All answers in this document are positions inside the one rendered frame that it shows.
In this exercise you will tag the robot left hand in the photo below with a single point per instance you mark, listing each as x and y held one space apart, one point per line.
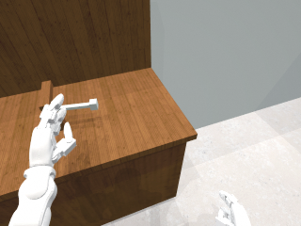
41 151

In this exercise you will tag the robot left forearm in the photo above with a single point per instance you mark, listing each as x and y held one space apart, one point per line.
36 195

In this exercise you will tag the tap lever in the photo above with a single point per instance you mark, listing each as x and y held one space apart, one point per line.
93 105

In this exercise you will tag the counter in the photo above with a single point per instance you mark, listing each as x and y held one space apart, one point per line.
129 152

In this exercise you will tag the robot right hand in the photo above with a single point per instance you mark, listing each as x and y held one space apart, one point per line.
236 216

